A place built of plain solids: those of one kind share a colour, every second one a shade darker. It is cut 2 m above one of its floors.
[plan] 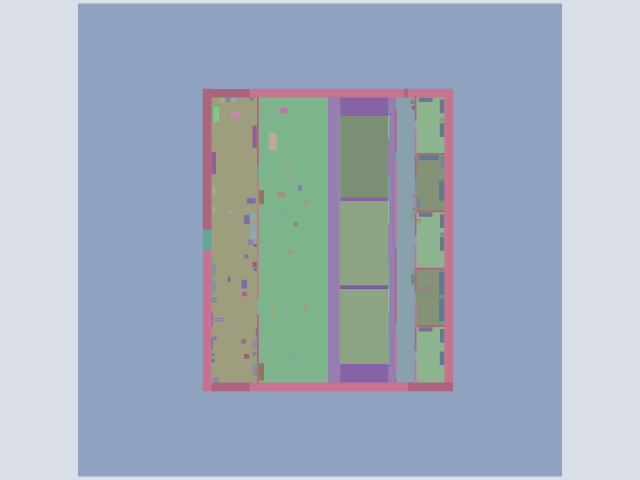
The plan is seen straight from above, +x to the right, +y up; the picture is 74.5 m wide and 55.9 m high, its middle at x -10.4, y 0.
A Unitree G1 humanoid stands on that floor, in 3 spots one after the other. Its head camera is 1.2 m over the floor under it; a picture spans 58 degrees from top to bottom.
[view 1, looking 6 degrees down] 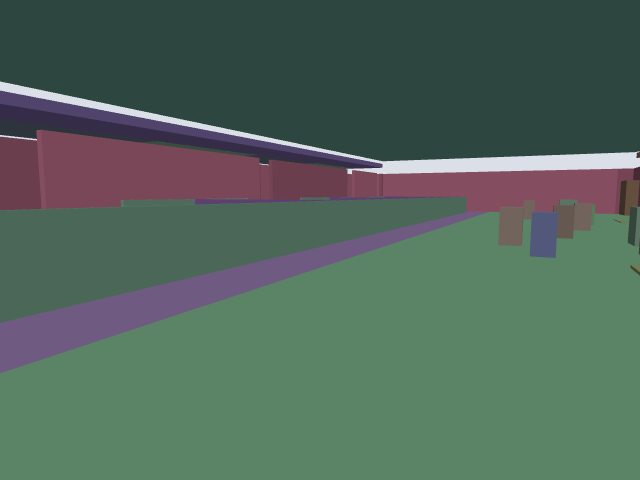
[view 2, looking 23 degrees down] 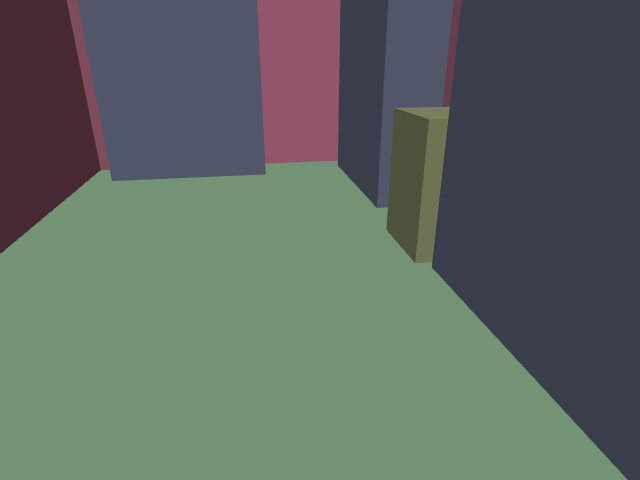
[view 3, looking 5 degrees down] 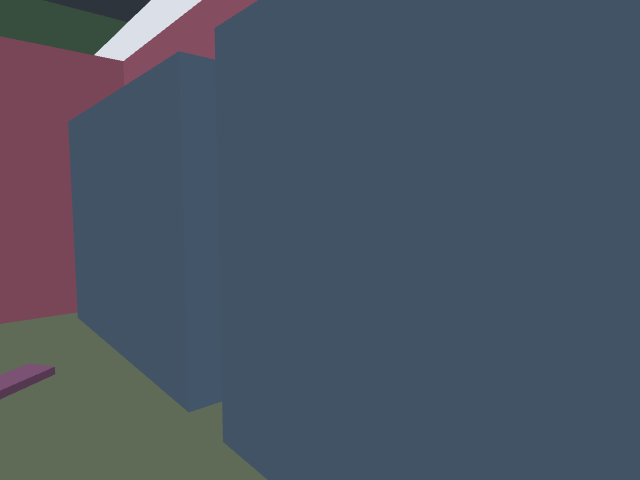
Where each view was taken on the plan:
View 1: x -12.64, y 15.71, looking -63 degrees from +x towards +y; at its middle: rail_far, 9.92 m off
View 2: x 2.46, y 11.36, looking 80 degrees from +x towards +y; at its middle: floor_store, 3.07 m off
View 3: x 2.46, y -8.68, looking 49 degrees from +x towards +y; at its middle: cabinets_office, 1.52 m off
